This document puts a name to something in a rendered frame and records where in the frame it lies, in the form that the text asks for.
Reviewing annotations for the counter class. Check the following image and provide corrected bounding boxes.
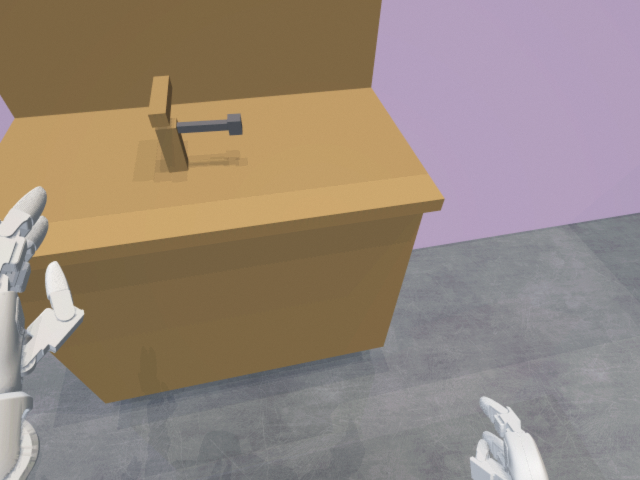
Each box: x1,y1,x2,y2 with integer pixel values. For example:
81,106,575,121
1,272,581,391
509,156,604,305
0,0,445,403

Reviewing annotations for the left robot forearm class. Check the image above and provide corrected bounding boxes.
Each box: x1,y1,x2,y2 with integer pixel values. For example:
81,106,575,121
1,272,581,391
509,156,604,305
0,392,40,480

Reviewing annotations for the robot right hand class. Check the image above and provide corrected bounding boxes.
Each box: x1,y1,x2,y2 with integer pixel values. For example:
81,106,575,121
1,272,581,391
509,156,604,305
470,397,549,480

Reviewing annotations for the robot left hand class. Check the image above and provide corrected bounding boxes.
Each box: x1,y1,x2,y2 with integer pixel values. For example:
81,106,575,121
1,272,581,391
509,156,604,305
0,186,84,394

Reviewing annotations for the tap lever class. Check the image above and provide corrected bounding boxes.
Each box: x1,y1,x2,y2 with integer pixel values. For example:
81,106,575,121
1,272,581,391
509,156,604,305
177,113,243,135

